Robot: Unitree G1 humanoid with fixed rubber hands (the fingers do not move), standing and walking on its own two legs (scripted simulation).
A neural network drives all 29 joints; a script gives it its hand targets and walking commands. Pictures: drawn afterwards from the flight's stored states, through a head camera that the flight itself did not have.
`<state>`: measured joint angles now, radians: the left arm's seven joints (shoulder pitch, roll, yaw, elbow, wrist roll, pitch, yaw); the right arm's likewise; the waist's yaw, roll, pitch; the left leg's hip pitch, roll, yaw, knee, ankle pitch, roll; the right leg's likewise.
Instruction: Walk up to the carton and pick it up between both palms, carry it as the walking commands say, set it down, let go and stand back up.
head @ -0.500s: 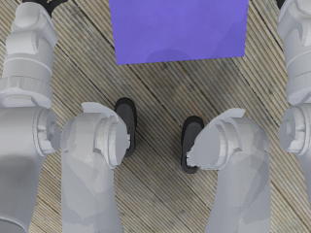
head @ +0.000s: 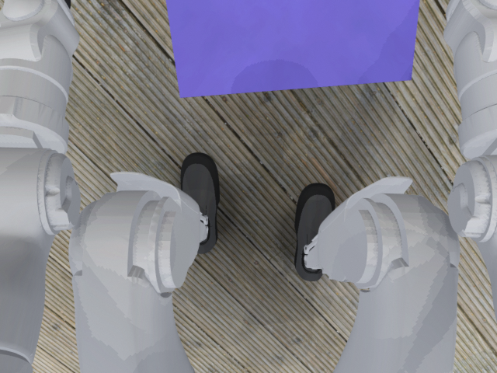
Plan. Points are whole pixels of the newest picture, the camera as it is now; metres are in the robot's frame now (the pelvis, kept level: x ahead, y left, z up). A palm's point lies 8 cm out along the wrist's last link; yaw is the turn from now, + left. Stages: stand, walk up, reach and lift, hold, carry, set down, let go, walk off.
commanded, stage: reach and lift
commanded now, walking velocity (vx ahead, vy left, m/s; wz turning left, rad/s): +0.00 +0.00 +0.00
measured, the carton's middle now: out of the picture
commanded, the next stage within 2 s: none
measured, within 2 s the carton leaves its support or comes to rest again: leaves its support in 1.50 s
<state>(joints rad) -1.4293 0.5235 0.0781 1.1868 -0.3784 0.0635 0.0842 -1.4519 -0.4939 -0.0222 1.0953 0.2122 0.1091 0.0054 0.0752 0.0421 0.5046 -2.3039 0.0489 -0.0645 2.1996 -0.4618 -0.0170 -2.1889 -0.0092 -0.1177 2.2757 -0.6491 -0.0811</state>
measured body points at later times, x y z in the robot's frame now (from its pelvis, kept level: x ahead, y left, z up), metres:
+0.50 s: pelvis +0.00 +0.00 +0.00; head +0.38 +0.02 +0.23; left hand +0.53 +0.25 -0.19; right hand +0.56 -0.15 -0.20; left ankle +0.14 +0.14 -0.32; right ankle +0.10 -0.09 -0.32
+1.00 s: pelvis +0.00 +0.00 +0.01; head +0.38 +0.02 +0.23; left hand +0.53 +0.24 -0.19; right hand +0.56 -0.14 -0.20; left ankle +0.14 +0.14 -0.32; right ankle +0.10 -0.09 -0.32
